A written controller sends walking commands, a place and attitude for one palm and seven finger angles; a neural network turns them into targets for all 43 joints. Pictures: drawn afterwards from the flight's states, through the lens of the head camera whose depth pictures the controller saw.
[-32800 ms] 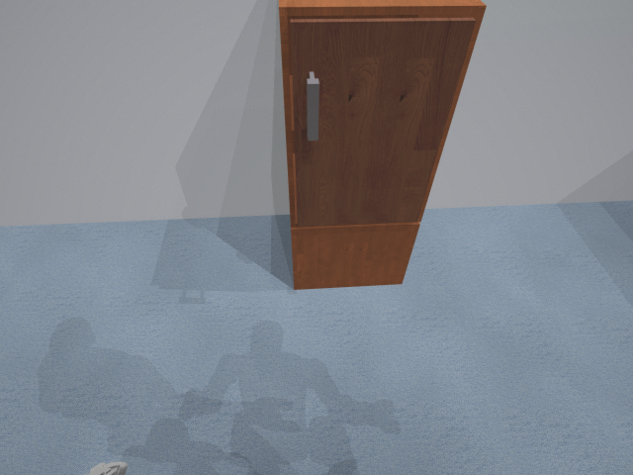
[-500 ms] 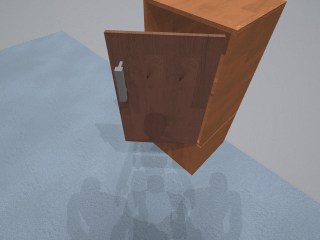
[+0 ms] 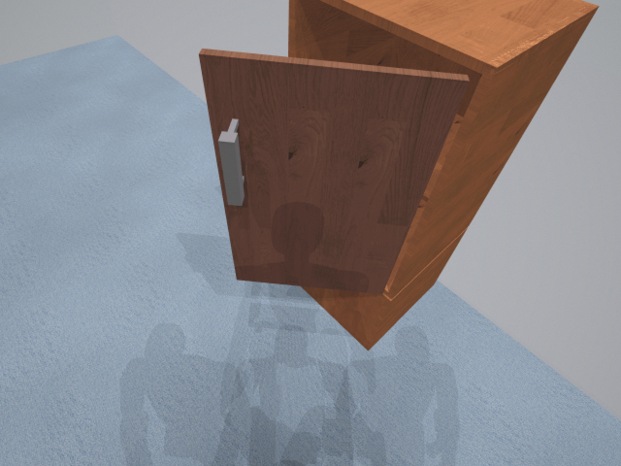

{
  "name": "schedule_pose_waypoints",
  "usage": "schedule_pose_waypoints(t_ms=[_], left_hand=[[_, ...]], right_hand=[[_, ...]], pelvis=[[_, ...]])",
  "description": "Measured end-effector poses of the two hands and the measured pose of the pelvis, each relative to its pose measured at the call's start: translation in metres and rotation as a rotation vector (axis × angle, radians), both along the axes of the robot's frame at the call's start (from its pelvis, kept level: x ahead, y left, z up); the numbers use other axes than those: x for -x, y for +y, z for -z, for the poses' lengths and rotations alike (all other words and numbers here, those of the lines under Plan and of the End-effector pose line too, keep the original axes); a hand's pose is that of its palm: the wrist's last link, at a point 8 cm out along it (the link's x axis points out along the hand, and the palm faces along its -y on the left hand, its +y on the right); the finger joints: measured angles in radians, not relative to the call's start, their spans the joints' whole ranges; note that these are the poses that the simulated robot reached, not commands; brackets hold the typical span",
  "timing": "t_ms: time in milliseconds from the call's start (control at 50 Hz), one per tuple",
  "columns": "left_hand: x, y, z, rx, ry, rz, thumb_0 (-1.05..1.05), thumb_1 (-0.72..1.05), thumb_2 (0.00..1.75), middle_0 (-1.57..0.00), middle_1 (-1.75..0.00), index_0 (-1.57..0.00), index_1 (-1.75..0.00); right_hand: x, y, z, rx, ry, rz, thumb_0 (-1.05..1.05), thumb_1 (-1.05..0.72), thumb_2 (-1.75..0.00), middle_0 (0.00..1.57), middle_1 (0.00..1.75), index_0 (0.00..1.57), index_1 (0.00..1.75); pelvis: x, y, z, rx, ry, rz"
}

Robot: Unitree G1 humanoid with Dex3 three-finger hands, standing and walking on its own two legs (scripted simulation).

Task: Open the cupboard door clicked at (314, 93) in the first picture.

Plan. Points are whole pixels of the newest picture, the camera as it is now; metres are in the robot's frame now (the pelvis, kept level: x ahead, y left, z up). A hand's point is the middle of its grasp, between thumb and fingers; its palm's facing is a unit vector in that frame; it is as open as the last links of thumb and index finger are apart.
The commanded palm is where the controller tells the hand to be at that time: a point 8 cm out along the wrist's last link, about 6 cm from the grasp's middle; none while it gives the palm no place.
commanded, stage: come to a stop and stand still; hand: left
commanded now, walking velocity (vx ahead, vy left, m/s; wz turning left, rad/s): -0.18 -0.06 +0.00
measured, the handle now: (235, 162) +0.56 +0.18 +0.05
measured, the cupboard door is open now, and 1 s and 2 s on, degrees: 42 42 42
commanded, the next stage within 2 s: look again from close up in 1.74 s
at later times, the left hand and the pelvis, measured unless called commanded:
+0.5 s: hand out of the picture +0.12 +0.16 -0.16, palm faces +0.00 -0.97 -0.25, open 7.3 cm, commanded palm none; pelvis +0.04 -0.02 +0.01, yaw +0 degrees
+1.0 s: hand out of the picture +0.07 +0.23 -0.14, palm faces +0.00 -0.94 -0.33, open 7.4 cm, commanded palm none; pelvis +0.01 +0.01 +0.01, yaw -1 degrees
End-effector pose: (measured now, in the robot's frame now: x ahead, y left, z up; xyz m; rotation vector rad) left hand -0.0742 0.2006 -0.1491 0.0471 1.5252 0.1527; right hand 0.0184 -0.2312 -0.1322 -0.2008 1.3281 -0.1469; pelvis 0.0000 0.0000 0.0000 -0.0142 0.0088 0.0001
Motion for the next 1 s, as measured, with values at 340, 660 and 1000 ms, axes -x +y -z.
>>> schedule_pose_waypoints(t_ms=[340, 660, 1000], left_hand=[[-0.166, 0.019, -0.018, -0.131, -0.230, 0.110, 0.02, 0.93, 0.90, -0.20, -0.30, -0.20, -0.30], [-0.169, 0.025, -0.010, -0.072, -0.306, 0.125, 0.01, 0.90, 0.90, -0.20, -0.30, -0.20, -0.30], [-0.134, 0.078, -0.048, -0.220, -0.294, 0.140, 0.01, 0.90, 0.90, -0.20, -0.30, -0.20, -0.30]], right_hand=[[-0.037, -0.014, 0.005, -0.030, 0.039, 0.056, 0.01, -0.93, -0.90, 0.20, 0.30, 0.20, 0.30], [-0.059, -0.008, -0.011, 0.010, -0.101, 0.009, 0.00, -0.91, -0.90, 0.20, 0.30, 0.20, 0.30], [-0.066, -0.014, -0.009, 0.000, -0.217, -0.015, 0.01, -0.90, -0.90, 0.20, 0.30, 0.20, 0.30]], pelvis=[[-0.044, -0.022, -0.006, -0.024, -0.002, 0.018], [-0.025, -0.004, -0.004, -0.019, -0.017, 0.006], [-0.015, 0.008, -0.010, -0.026, -0.047, 0.025]])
